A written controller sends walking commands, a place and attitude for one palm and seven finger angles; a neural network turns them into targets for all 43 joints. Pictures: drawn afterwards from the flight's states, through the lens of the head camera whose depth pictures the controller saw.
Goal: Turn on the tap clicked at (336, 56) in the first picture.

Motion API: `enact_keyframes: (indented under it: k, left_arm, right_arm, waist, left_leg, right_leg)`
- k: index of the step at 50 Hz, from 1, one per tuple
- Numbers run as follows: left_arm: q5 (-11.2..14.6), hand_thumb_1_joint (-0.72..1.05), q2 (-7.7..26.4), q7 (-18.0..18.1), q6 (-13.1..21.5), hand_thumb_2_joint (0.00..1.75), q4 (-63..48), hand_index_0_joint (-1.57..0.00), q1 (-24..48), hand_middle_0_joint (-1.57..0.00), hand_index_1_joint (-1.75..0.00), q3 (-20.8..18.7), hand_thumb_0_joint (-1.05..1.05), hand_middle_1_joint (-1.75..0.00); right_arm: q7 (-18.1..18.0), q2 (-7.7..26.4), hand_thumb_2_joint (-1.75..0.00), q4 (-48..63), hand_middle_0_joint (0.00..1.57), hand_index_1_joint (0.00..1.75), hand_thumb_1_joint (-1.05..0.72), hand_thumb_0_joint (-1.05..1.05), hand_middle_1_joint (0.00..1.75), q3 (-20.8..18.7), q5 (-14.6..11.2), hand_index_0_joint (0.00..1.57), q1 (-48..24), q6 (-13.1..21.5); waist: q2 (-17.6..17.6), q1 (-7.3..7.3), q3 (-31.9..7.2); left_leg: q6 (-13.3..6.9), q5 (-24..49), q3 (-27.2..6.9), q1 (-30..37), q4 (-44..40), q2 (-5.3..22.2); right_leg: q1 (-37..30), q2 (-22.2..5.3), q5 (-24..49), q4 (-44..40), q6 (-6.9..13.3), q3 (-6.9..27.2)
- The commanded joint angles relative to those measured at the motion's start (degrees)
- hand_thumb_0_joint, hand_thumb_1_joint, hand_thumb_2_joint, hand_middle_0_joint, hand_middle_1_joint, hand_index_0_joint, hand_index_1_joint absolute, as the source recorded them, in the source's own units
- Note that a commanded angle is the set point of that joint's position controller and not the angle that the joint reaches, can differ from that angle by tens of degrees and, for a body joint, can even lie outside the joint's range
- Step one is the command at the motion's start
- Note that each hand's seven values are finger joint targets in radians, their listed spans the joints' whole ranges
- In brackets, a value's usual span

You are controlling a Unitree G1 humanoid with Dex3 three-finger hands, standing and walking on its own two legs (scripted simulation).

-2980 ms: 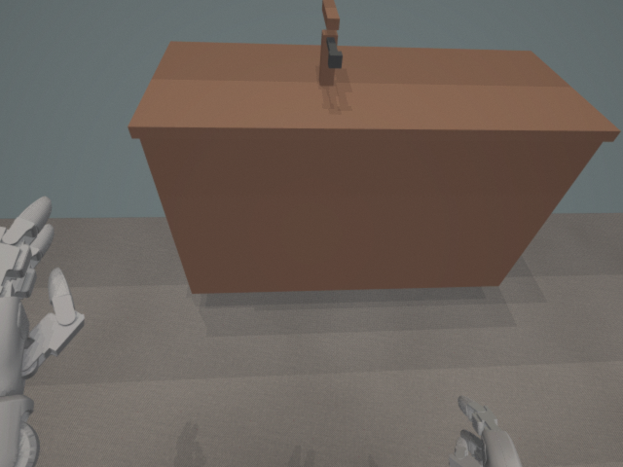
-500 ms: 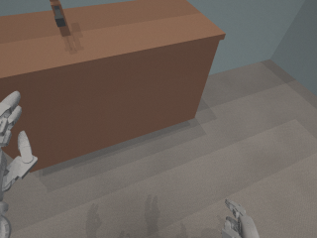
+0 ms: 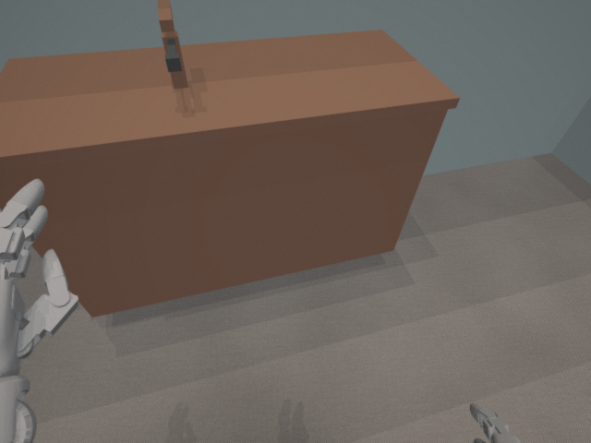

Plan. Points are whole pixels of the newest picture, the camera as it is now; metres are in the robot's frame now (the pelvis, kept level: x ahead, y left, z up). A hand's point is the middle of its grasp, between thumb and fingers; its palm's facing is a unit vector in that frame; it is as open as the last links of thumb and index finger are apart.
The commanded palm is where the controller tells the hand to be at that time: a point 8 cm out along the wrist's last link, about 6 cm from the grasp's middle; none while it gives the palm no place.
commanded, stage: take the last steps up to it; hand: left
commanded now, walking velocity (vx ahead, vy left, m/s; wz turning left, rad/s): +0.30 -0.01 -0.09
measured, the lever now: (173, 62) +0.80 +0.33 +0.13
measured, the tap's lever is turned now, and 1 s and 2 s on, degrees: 0 0 0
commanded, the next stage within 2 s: come to a stop and stand still in 1.60 s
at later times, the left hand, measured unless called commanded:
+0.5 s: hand (132, 222) +0.31 +0.22 +0.16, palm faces +0.41 -0.80 -0.44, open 7.4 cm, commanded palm +0.25 +0.26 +0.18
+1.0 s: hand (167, 148) +0.44 +0.22 +0.18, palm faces +0.36 -0.85 -0.38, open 7.4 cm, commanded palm +0.38 +0.26 +0.18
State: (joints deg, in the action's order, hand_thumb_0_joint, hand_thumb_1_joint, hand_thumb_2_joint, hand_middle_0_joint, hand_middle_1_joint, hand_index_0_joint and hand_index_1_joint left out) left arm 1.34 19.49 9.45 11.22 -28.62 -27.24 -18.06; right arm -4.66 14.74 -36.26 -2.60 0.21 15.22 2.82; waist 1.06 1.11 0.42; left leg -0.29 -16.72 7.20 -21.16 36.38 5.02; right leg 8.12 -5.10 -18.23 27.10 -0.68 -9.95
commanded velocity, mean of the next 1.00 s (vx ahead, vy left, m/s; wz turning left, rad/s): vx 0.30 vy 0.00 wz -0.01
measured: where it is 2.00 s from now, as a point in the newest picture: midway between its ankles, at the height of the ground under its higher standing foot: (316, 413)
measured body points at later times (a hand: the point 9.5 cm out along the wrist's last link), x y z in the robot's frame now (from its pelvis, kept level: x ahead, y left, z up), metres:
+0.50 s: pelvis +0.08 -0.02 -0.01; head +0.10 -0.03 +0.43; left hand +0.28 +0.26 +0.19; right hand +0.23 -0.24 -0.13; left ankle +0.04 +0.11 -0.71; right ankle +0.12 -0.11 -0.74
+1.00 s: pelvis +0.20 -0.01 +0.00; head +0.22 +0.00 +0.45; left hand +0.41 +0.26 +0.20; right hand +0.35 -0.22 -0.09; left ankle +0.23 +0.11 -0.74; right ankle +0.20 -0.13 -0.68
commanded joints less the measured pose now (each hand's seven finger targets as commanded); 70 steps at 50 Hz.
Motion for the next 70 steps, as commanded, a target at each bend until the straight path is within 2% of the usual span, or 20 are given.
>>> enact_keyframes:
  k: [1, 2, 4, 11, 20, 21, 22, 23, 31, 37, 39, 40, 42, 47, 55, 56, 57, 58, 65, 70]
  left_arm:
    - [0.41, 0.9, 9.08, 1.92, 3.79, 0.9, -13.65, -0.2, 8.4, -0.2, -0.3, -6.11, 0.0, -0.3]
    - [0.37, 0.9, 8.69, 2.14, 4.27, 0.9, -15.63, -0.2, 9.84, -0.2, -0.3, -5.79, 0.0, -0.3]
    - [-0.75, 0.9, 11.81, 1.77, 5.07, 0.9, -11.0, -0.2, 10.62, -0.2, -0.3, -6.98, 0.0, -0.3]
    - [-0.52, 0.9, 9.78, 0.3, 4.58, 0.9, -16.7, -0.2, 2.13, -0.2, -0.3, -7.47, 0.0, -0.3]
    - [-0.53, 0.9, 9.9, 0.51, 2.66, 0.9, -7.33, -0.2, 5.61, -0.2, -0.3, -8.12, 0.0, -0.3]
    - [-0.81, 0.9, 9.51, 0.47, 2.32, 0.9, -6.5, -0.2, 5.87, -0.2, -0.3, -7.29, 0.0, -0.3]
    - [-1.2, 0.9, 12.04, 0.73, 2.14, 0.9, -7.13, -0.2, 7.04, -0.2, -0.3, -8.18, 0.0, -0.3]
    - [-0.6, 0.9, 13.33, 0.94, 2.0, 0.9, -7.2, -0.2, 7.21, -0.2, -0.3, -9.56, 0.0, -0.3]
    - [-0.36, 0.9, 13.63, 1.28, 5.67, 0.9, -17.77, -0.2, 4.81, -0.2, -0.3, -11.12, 0.0, -0.3]
    - [0.69, 0.9, 11.11, 2.61, 5.05, 0.9, -17.09, -0.2, 0.52, -0.2, -0.3, -10.8, 0.0, -0.3]
    - [0.65, 0.9, 10.93, 2.51, 5.46, 0.9, -16.54, -0.2, 2.53, -0.2, -0.3, -10.51, 0.0, -0.3]
    - [0.7, 0.9, 10.35, 2.38, 5.86, 0.9, -16.93, -0.2, 3.7, -0.2, -0.3, -9.94, 0.0, -0.3]
    - [0.09, 0.9, 12.45, 1.37, 5.47, 0.9, -8.32, -0.2, 2.69, -0.2, -0.3, -10.68, 0.0, -0.3]
    - [-0.27, 0.9, 9.01, -0.04, 5.02, 0.9, -14.55, -0.2, 4.36, -0.2, -0.3, -6.91, 0.0, -0.3]
    - [-0.44, 0.9, 10.85, 1.09, 3.68, 0.9, -12.14, -0.2, 3.88, -0.2, -0.3, -9.67, 0.0, -0.3]
    - [-0.69, 0.9, 11.41, 1.16, 3.28, 0.9, -10.24, -0.2, 3.58, -0.2, -0.3, -9.94, 0.0, -0.3]
    - [-0.84, 0.9, 13.06, 1.35, 3.01, 0.9, -9.8, -0.2, 4.9, -0.2, -0.3, -10.59, 0.0, -0.3]
    - [-0.15, 0.9, 14.36, 1.54, 2.66, 0.9, -9.29, -0.2, 5.78, -0.2, -0.3, -11.94, 0.0, -0.3]
    - [-0.19, 0.9, 10.35, 0.63, 5.12, 0.9, -10.12, -0.2, 2.48, -0.2, -0.3, -9.64, 0.0, -0.3]
    - [0.16, 0.9, 11.24, 1.76, 5.27, 0.9, -15.08, -0.2, 0.14, -0.2, -0.3, -10.31, 0.0, -0.3]
  right_arm:
    - [-1.33, 3.83, -0.9, 10.57, 0.2, 0.3, -0.9, 0.0, 0.3, -1.19, -0.4, 0.2, -5.11, 3.55]
    - [-1.16, 5.52, -0.9, 10.97, 0.2, 0.3, -0.9, 0.0, 0.3, -1.47, -0.41, 0.2, -5.76, 3.33]
    - [-0.44, 3.42, -0.9, 10.18, 0.2, 0.3, -0.9, 0.0, 0.3, 0.12, 0.11, 0.2, -6.86, 3.79]
    - [1.6, 2.94, -0.9, 9.23, 0.2, 0.3, -0.9, 0.0, 0.3, 0.07, -0.41, 0.2, -7.38, 5.27]
    - [0.5, 2.37, -0.9, 8.75, 0.2, 0.3, -0.9, 0.0, 0.3, 0.64, -0.29, 0.2, -8.31, 4.09]
    - [0.53, 1.45, -0.9, 8.68, 0.2, 0.3, -0.9, 0.0, 0.3, 0.68, -0.57, 0.2, -7.98, 3.76]
    - [0.71, 0.52, -0.9, 9.27, 0.2, 0.3, -0.9, 0.0, 0.3, 0.85, -0.68, 0.2, -8.1, 3.33]
    - [0.74, 1.52, -0.9, 9.95, 0.2, 0.3, -0.9, 0.0, 0.3, 0.78, -0.68, 0.2, -10.43, 3.71]
    - [1.1, 1.92, -0.9, 8.9, 0.2, 0.3, -0.9, 0.0, 0.3, 0.43, -0.26, 0.2, -10.38, 2.17]
    - [0.28, 1.66, -0.9, 10.88, 0.2, 0.3, -0.9, 0.0, 0.3, -0.39, 0.04, 0.2, -7.11, 3.02]
    - [-0.49, 3.87, -0.9, 11.02, 0.2, 0.3, -0.9, 0.0, 0.3, -1.55, -0.26, 0.2, -5.73, 2.86]
    - [-0.29, 5.02, -0.9, 11.41, 0.2, 0.3, -0.9, 0.0, 0.3, -1.88, -0.42, 0.2, -6.23, 2.66]
    - [0.2, 3.3, -0.9, 10.7, 0.2, 0.3, -0.9, 0.0, 0.3, -0.1, 0.21, 0.2, -7.72, 3.19]
    - [1.22, 3.35, -0.9, 9.47, 0.2, 0.3, -0.9, 0.0, 0.3, -0.44, -0.66, 0.2, -7.09, 3.99]
    - [1.04, 2.27, -0.9, 9.23, 0.2, 0.3, -0.9, 0.0, 0.3, 0.41, -0.47, 0.2, -8.05, 4.52]
    - [0.87, 1.29, -0.9, 9.06, 0.2, 0.3, -0.9, 0.0, 0.3, 0.43, -0.61, 0.2, -7.55, 4.06]
    - [0.93, 0.03, -0.9, 9.43, 0.2, 0.3, -0.9, 0.0, 0.3, 0.7, -0.61, 0.2, -7.6, 3.53]
    - [0.84, 1.07, -0.9, 9.91, 0.2, 0.3, -0.9, 0.0, 0.3, 0.67, -0.57, 0.2, -10.13, 3.89]
    - [1.42, 1.83, -0.9, 7.85, 0.2, 0.3, -0.9, 0.0, 0.3, 0.7, -0.47, 0.2, -9.38, 1.76]
    - [1.08, 1.71, -0.9, 10.55, 0.2, 0.3, -0.9, 0.0, 0.3, -0.15, -0.08, 0.2, -8.71, 2.68]
  waist:
    - [-3.77, -2.18, -7.82]
    - [-17.26, -2.68, -8.95]
    - [-15.76, -2.64, -5.84]
    - [-14.93, -1.33, -4.47]
    - [-7.35, -1.0, -5.35]
    - [-0.67, -0.91, -6.63]
    - [13.7, -1.18, -7.36]
    - [16.38, 0.31, -5.29]
    - [3.51, -1.3, -5.98]
    - [0.89, -1.0, -8.61]
    - [-8.73, -2.44, -10.03]
    - [-19.78, -2.24, -10.28]
    - [-14.92, -2.31, -4.92]
    - [-12.81, -1.36, -3.75]
    - [-9.36, -0.91, -6.51]
    - [-1.18, -0.82, -7.4]
    - [13.54, -1.17, -7.27]
    - [16.26, 0.09, -5.5]
    - [6.42, -1.56, -5.44]
    - [6.58, 0.49, -7.09]
  left_leg:
    - [-1.86, 3.39, -0.97, 18.66, -12.38, 0.51]
    - [-6.33, 6.08, -17.77, 26.14, -15.8, 11.47]
    - [-12.96, 8.66, -30.58, 22.2, -21.26, 20.54]
    - [-8.06, 3.95, -7.71, 10.17, -22.1, 11.7]
    - [-4.19, -2.1, -1.96, 4.75, -7.68, 9.72]
    - [-3.26, -3.61, 1.32, 0.85, 3.82, 6.08]
    - [-1.04, -11.15, 2.92, -11.6, 19.11, -0.34]
    - [0.24, -16.95, -1.97, -19.24, 30.58, -2.62]
    - [1.48, -3.52, -3.78, -9.64, 15.23, 2.19]
    - [0.73, 7.2, 3.44, 7.6, -7.78, -2.8]
    - [-2.57, 7.62, -5.8, 18.75, -13.2, 2.59]
    - [-8.15, 14.03, -23.2, 25.96, -15.5, 14.38]
    - [-13.42, 12.34, -33.21, 19.32, -20.77, 21.13]
    - [-9.97, 10.73, -12.66, 11.65, -19.12, 12.88]
    - [-4.28, -1.44, -3.98, 2.99, -8.15, 8.13]
    - [-2.99, -5.97, -0.72, -0.45, 2.32, 4.65]
    - [-0.59, -13.15, 2.07, -12.21, 17.36, -1.86]
    - [0.36, -16.59, -2.93, -18.81, 28.91, -3.09]
    - [1.68, -2.92, -4.31, -12.87, 20.38, 0.93]
    - [0.4, -0.08, 1.56, -3.9, 2.0, -2.21]
  right_leg:
    - [6.94, -4.31, 5.64, 8.61, 3.88, 6.57]
    - [18.64, 1.86, -5.37, 22.25, 0.72, 2.29]
    - [28.24, 2.38, -15.76, 40.24, 0.95, 8.32]
    - [20.29, 0.43, -0.12, 25.69, -0.69, 3.96]
    - [-0.01, 4.09, 1.65, -0.54, -0.09, -0.39]
    - [-3.75, -0.46, 0.55, -3.83, 2.58, 6.54]
    - [-9.83, -12.4, 0.64, -9.3, 8.32, 28.02]
    - [-10.39, -19.67, 5.14, -12.77, 13.04, 39.35]
    - [-2.71, -12.54, 18.6, -9.43, 10.71, 12.51]
    - [-1.39, -7.21, 12.82, -1.53, 7.4, 9.66]
    - [6.96, -2.53, 8.95, 13.43, 3.64, 6.63]
    - [19.91, 3.21, -9.37, 25.39, 0.78, 3.34]
    - [27.76, 2.47, -15.8, 39.87, 0.88, 9.18]
    - [23.26, 0.07, -4.75, 29.67, -0.37, 5.96]
    - [-0.61, 3.7, 1.75, 0.96, -0.42, -0.3]
    - [-3.45, -1.03, -0.17, -3.3, 1.9, 6.76]
    - [-8.7, -12.88, -1.46, -9.45, 7.48, 27.64]
    - [-8.69, -20.38, 2.09, -13.23, 12.07, 38.38]
    - [-4.15, -13.02, 24.12, -8.54, 9.47, 12.37]
    - [-5.94, -11.49, 27.23, -5.89, 9.27, 10.94]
